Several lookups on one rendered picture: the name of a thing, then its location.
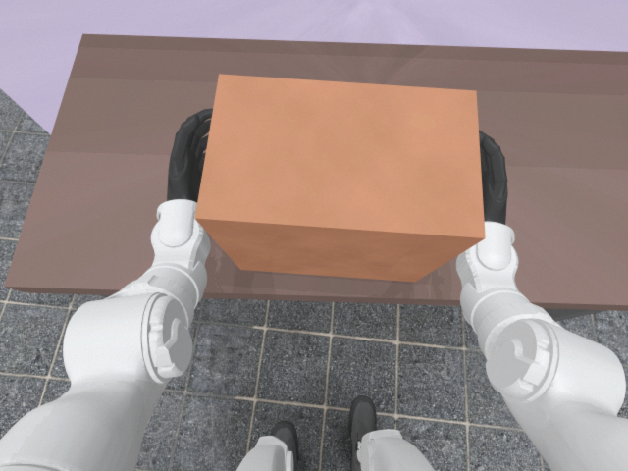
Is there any carton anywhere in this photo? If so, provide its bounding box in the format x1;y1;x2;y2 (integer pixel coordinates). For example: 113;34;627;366
194;74;486;282

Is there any right robot forearm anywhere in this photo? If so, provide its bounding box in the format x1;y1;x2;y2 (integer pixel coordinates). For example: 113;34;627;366
456;221;626;410

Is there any table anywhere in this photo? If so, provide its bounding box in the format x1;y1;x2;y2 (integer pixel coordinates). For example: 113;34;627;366
4;34;628;322

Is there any robot shin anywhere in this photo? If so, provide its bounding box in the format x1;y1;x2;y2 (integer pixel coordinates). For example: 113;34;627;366
256;436;287;448
357;429;402;471

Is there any robot right upper arm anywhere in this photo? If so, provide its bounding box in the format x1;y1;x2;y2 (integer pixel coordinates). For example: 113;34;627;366
486;318;628;471

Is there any robot left upper arm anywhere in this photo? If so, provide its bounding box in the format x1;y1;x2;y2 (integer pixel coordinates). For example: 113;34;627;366
0;292;193;471

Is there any robot left hand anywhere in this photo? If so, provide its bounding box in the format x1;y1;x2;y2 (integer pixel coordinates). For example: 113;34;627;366
167;109;213;202

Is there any robot right hand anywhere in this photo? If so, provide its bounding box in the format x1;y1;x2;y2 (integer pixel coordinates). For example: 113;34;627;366
479;131;507;225

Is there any left robot forearm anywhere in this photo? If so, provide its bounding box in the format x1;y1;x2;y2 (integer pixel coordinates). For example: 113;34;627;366
63;199;211;379

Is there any robot right shin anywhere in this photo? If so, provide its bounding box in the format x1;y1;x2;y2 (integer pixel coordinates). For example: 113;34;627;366
357;429;402;471

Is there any robot left shin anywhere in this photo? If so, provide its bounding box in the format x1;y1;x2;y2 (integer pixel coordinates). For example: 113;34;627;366
256;436;287;448

